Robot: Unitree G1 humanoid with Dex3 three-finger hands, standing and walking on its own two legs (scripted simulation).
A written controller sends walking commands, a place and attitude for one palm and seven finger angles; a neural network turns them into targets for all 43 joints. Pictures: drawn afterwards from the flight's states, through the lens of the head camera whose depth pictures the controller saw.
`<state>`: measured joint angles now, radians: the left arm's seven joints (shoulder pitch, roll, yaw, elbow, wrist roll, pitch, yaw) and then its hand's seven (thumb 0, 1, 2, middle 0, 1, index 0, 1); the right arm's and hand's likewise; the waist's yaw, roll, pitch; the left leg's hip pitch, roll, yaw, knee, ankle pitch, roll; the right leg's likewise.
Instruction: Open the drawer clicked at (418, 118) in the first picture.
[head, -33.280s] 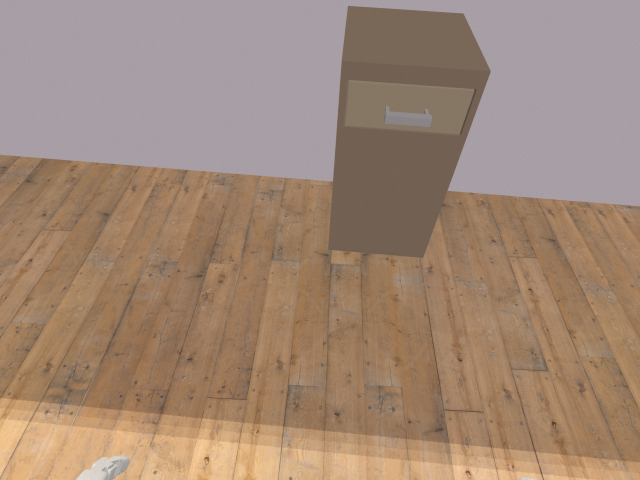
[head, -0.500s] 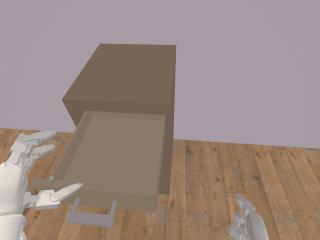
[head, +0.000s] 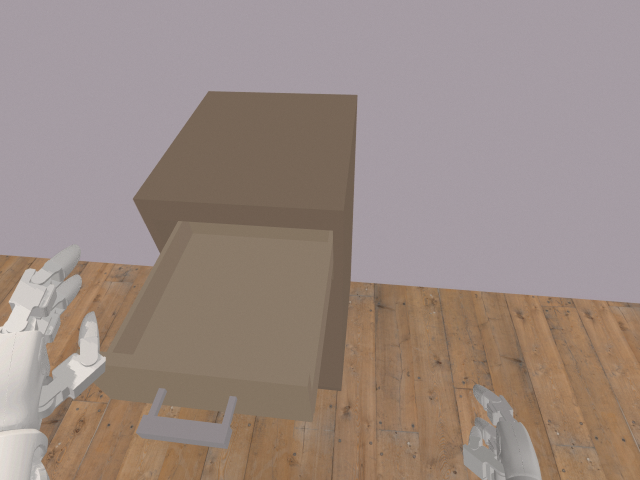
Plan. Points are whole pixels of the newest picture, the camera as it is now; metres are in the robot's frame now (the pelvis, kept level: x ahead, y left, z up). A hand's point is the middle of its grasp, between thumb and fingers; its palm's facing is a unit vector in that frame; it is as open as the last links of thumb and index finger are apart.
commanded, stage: draw the hand back to the body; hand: left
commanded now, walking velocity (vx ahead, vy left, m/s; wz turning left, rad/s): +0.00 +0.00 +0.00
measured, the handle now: (190, 415) +0.22 +0.23 -0.11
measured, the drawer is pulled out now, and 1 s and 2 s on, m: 0.30 0.30 0.30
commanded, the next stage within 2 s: step back with the hand held close in 0.06 s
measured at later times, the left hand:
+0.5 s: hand (81, 373) +0.17 +0.25 +0.13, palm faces +0.23 -0.82 -0.52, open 7.4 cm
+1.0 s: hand (21, 439) +0.11 +0.26 +0.15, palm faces +0.37 -0.82 -0.43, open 7.4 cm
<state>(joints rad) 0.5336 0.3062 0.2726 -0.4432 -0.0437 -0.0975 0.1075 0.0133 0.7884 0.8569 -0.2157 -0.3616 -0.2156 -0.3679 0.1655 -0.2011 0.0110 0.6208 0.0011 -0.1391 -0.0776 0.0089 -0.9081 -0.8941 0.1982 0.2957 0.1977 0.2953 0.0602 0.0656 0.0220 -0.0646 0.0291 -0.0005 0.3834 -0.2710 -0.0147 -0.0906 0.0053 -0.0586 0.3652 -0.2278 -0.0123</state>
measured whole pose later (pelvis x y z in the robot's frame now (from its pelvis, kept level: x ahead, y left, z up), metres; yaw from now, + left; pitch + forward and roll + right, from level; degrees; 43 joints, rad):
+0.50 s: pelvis -0.03 +0.02 +0.00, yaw +0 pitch +3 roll -1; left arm 0.67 0.39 0.34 -0.59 -0.03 -0.17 0.10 0.02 0.89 0.90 -0.21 -0.30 -0.21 -0.30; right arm 0.14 -0.22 -0.02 0.55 0.01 -0.03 -0.07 0.01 -0.91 -0.89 0.20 0.30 0.20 0.30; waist -0.01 0.02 0.05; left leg -0.25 0.00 0.02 0.45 -0.25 0.02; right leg -0.27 -0.03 -0.04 0.42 -0.19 0.02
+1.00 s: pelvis -0.09 +0.03 -0.02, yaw +0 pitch +2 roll -1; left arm 0.62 0.36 0.35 -0.65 -0.03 -0.21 0.16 0.02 0.88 0.90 -0.21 -0.30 -0.21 -0.30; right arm 0.16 -0.21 0.00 0.57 0.00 -0.09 -0.07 0.01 -0.91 -0.89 0.20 0.30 0.20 0.30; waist 0.01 -0.01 0.04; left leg -0.41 0.00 -0.01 0.62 -0.27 0.02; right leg -0.40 -0.02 -0.05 0.52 -0.16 0.01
